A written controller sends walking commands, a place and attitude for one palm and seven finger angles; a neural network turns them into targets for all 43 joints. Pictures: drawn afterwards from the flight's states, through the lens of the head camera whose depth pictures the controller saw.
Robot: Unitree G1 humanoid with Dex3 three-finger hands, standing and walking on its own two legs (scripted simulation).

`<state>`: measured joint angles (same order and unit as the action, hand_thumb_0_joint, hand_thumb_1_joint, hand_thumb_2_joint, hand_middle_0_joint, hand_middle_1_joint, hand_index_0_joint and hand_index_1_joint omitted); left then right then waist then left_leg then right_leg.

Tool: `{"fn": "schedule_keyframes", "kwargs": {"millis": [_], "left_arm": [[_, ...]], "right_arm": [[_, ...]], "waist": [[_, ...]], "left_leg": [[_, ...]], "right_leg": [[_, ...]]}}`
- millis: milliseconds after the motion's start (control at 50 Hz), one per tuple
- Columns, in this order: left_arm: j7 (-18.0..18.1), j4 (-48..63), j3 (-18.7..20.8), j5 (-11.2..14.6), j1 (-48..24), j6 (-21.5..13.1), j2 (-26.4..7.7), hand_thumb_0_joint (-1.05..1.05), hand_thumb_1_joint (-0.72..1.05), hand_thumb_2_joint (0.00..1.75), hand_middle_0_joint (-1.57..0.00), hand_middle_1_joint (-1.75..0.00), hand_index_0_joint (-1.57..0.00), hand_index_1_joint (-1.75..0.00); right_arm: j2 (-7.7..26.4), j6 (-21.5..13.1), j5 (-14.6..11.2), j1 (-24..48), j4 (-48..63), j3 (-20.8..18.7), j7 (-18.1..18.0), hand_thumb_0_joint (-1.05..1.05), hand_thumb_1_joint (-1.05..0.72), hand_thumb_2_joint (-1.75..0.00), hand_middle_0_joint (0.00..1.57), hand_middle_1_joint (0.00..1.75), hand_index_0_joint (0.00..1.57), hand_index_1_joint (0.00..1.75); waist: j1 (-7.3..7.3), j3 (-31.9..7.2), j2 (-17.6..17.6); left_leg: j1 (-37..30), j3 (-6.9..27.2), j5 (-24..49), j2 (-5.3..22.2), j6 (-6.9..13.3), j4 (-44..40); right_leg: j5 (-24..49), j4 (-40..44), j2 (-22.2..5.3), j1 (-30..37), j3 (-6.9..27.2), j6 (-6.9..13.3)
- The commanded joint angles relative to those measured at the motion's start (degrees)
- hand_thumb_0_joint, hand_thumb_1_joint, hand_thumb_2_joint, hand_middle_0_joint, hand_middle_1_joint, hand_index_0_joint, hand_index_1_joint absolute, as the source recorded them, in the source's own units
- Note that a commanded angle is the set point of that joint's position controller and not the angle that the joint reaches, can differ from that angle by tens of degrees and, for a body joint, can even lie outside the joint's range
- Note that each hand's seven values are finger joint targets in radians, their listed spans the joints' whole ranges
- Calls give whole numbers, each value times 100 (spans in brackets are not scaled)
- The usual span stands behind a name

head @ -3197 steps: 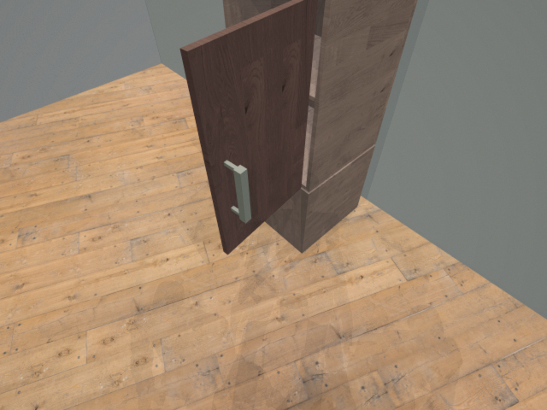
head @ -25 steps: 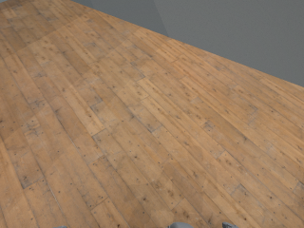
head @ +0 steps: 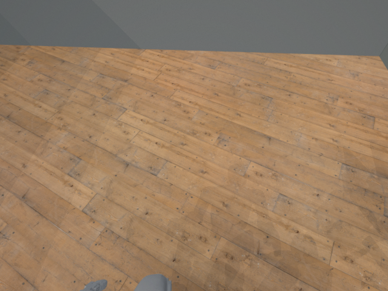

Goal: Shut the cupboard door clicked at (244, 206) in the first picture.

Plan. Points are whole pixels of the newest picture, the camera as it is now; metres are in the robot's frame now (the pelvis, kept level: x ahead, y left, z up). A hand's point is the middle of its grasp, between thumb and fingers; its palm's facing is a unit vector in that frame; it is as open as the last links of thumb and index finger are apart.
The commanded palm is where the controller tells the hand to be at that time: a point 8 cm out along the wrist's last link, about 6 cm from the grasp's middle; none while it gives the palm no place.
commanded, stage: turn to face it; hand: left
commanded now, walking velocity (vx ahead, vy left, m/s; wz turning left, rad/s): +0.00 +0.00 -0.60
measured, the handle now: out of the picture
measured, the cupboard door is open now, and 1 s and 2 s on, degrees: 26 26 26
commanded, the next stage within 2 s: take the last steps up to it in 1.94 s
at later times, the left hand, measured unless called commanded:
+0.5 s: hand (105, 281) +0.16 +0.23 -0.17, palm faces -0.23 -0.95 -0.21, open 7.4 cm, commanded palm none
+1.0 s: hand (164, 261) +0.20 +0.09 -0.15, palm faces -0.53 -0.81 -0.25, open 7.4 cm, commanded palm none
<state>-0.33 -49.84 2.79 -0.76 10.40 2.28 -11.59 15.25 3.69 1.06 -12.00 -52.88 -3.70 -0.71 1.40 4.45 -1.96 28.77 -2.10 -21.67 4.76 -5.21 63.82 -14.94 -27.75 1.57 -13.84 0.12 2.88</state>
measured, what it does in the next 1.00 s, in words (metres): steps on the spot, turning right: left foot, then right foot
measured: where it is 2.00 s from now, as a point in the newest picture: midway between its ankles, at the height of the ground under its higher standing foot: outside the picture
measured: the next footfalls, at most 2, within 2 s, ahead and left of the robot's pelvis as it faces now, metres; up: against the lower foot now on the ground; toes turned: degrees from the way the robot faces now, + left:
left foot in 0.26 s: +0.08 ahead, +0.14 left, +0.00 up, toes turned -8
right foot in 0.72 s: +0.01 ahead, -0.11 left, +0.00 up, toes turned -31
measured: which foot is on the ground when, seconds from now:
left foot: up 0.00-0.24, down 0.26-0.72, up 0.74-1.00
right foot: down 0.00-0.26, up 0.28-0.70, down 0.72-1.00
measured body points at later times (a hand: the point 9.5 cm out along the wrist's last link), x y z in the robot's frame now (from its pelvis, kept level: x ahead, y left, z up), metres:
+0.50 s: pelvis +0.03 +0.04 +0.00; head +0.08 +0.06 +0.45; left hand +0.17 +0.28 -0.15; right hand +0.04 -0.22 -0.12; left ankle +0.04 +0.14 -0.74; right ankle -0.05 -0.09 -0.65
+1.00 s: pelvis +0.02 -0.02 +0.00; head +0.05 -0.06 +0.45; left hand +0.23 +0.13 -0.13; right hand -0.06 -0.29 -0.15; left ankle +0.11 +0.12 -0.66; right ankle -0.02 -0.09 -0.74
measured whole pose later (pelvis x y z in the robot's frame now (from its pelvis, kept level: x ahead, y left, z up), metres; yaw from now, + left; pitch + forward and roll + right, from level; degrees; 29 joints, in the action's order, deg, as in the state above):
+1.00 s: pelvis +0.02 -0.02 +0.00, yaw -34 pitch +1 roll +2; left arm -0.5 -51.0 2.5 -0.7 10.9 1.6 -11.3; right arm 14.6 3.5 1.1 -10.3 -51.8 -3.3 -0.6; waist 0.8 4.1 -1.1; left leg 29.5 0.2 -19.8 4.7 -6.0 60.6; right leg -13.2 -25.8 3.1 -13.6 2.1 3.9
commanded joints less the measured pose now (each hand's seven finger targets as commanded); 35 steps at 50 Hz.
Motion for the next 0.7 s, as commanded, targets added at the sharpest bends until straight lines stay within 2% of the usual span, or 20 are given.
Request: {"fn": "schedule_keyframes", "kwargs": {"millis": [0, 60, 120, 140, 160, 200, 220, 240, 260, 280, 300, 360, 400, 440, 540, 580, 620, 640, 660, 680], "left_arm": [[69, 376, 339, -25, 182, -164, -1178, 0, 90, 90, -20, -30, -20, -30], [72, 286, 372, -54, 408, -150, -1220, 0, 90, 90, -20, -30, -20, -30], [81, 261, 425, -68, 393, -125, -1290, 0, 90, 90, -20, -30, -20, -30], [85, 263, 429, -78, 364, -111, -1289, 0, 90, 90, -20, -30, -20, -30], [86, 281, 438, -69, 257, -97, -1312, 0, 90, 90, -20, -30, -20, -30], [82, 302, 425, -16, 20, -54, -1232, 0, 90, 90, -20, -30, -20, -30], [69, 356, 364, 35, 48, -30, -983, 0, 90, 90, -20, -30, -20, -30], [19, 428, 300, 79, 185, -32, -648, 0, 90, 90, -20, -30, -20, -30], [9, 484, 306, 28, 108, -21, -744, 0, 90, 90, -20, -30, -20, -30], [-20, 520, 342, -18, 104, -10, -829, 0, 90, 90, -20, -30, -20, -30], [-50, 362, 396, -81, 136, 38, -845, 0, 90, 90, -20, -30, -20, -30], [-149, 265, 379, -50, 183, 101, -762, 0, 90, 90, -20, -30, -20, -30], [-164, 293, 339, -24, 91, 114, -671, 0, 90, 90, -20, -30, -20, -30], [-184, 334, 325, -26, -39, 118, -617, 0, 90, 90, -20, -30, -20, -30], [-211, 490, 262, -29, -446, 119, -535, 0, 90, 90, -20, -30, -20, -30], [-212, 503, 252, -33, -458, 102, -528, 0, 90, 90, -20, -30, -20, -30], [-206, 471, 253, -29, -307, 61, -566, 0, 90, 90, -20, -30, -20, -30], [-198, 425, 269, -39, -166, 41, -643, 0, 90, 90, -20, -30, -20, -30], [-181, 304, 312, -44, 298, -6, -782, 0, 90, 90, -20, -30, -20, -30], [-112, 169, 407, -99, 745, -85, -1390, 0, 90, 90, -20, -30, -20, -30]], "right_arm": [[385, -165, 12, 111, 500, -82, -31, 0, -90, -90, 20, 30, 20, 30], [339, -205, -16, 430, 645, -69, -58, 0, -90, -90, 20, 30, 20, 30], [296, -256, -61, 458, 706, -39, -92, 0, -90, -90, 20, 30, 20, 30], [289, -270, -85, 432, 709, -40, -100, 0, -90, -90, 20, 30, 20, 30], [276, -290, -95, 271, 670, -28, -114, 0, -90, -90, 20, 30, 20, 30], [336, -344, -108, -174, 509, -31, -152, 0, -90, -90, 20, 30, 20, 30], [592, -408, -81, -332, 455, -56, -176, 0, -90, -90, 20, 30, 20, 30], [1092, -439, -13, -440, 509, -149, -172, 0, -90, -90, 20, 30, 20, 30], [1244, -389, 37, -511, 573, -147, -196, 0, -90, -90, 20, 30, 20, 30], [1120, -362, 80, -352, 691, -90, -193, 0, -90, -90, 20, 30, 20, 30], [869, -406, 89, -70, 681, -16, -219, 0, -90, -90, 20, 30, 20, 30], [709, -423, 70, 57, 754, 41, -244, 0, -90, -90, 20, 30, 20, 30], [733, -434, 51, -229, 646, 14, -241, 0, -90, -90, 20, 30, 20, 30], [730, -429, 33, -405, 556, -15, -232, 0, -90, -90, 20, 30, 20, 30], [848, -384, 66, -492, 429, -110, -153, 0, -90, -90, 20, 30, 20, 30], [926, -373, 75, -430, 411, -152, -124, 0, -90, -90, 20, 30, 20, 30], [1020, -363, 68, -325, 390, -188, -104, 0, -90, -90, 20, 30, 20, 30], [1000, -351, 51, -323, 383, -196, -83, 0, -90, -90, 20, 30, 20, 30], [1012, -348, 23, -167, 422, -207, -72, 0, -90, -90, 20, 30, 20, 30], [676, -334, -50, -213, 539, -140, -31, 0, -90, -90, 20, 30, 20, 30]], "waist": [[-194, -654, 889], [-326, -659, 857], [-320, -776, 1059], [-306, -782, 1078], [-215, -849, 1097], [30, -922, 964], [82, -1044, 313], [75, -1132, -1251], [110, -982, -1386], [38, -735, -810], [-136, -580, -1092], [-201, -494, -750], [-114, -710, -680], [-45, -727, -722], [88, -581, -1022], [80, -528, -1079], [-21, -595, -1030], [-100, -591, -896], [-405, -771, -583], [-590, -1066, 922]], "left_leg": [[330, 194, 142, -27, -71, -415], [253, 207, -152, -134, -55, -1025], [-138, 211, -309, -260, 2, -1783], [-370, 209, -342, -316, 36, -2080], [-618, 194, -168, -376, 61, -2480], [-1762, 147, 887, -384, 106, -3748], [-2614, 539, 1255, 164, 240, -4407], [-3144, 1966, 2219, 1583, 753, -4669], [-2732, 2317, 2869, 2328, 1350, -4643], [-2108, 2023, 2639, 2269, 1536, -4650], [-2019, 1682, 3115, 1857, 1358, -4687], [-2276, 546, 3937, 1366, 1143, -4379], [-2762, 319, 4353, 1344, 1161, -4231], [-2972, 107, 4436, 1365, 1179, -4174], [-2648, -223, 3906, 1527, 1232, -4101], [-2431, -272, 3647, 1585, 1204, -4012], [-2334, -431, 3423, 1624, 1064, -3747], [-2038, -530, 3157, 1557, 911, -3487], [-1707, -756, 2794, 1357, 655, -2776], [-676, -1152, 1270, 767, 277, -1525]], "right_leg": [[1880, 905, -1344, 668, 1460, 726], [2262, 758, -1407, 808, 1875, 877], [2776, 513, -1390, 798, 2163, 912], [2895, 423, -1374, 691, 2251, 875], [2995, 292, -1285, 641, 2246, 795], [2440, -61, -960, -52, 2127, 396], [1496, -497, -454, -718, 1741, 95], [-968, -1608, 311, -1656, 898, -262], [-2205, -2855, 178, -1749, 382, -400], [-2014, -3513, -47, -1582, 414, -434], [-1654, -3832, -75, -1745, 427, -522], [-1138, -4144, -219, -1889, 168, -632], [-1004, -3962, -260, -1969, 41, -679], [-915, -3720, -324, -2017, -108, -688], [-986, -2373, -364, -1380, -421, -609], [-966, -1881, -282, -1031, -551, -527], [-680, -1211, -229, -618, -622, -423], [-259, -743, -177, -146, -672, -365], [506, 67, -256, 586, -537, -263], [1649, 654, -1287, 1659, 794, 123]]}}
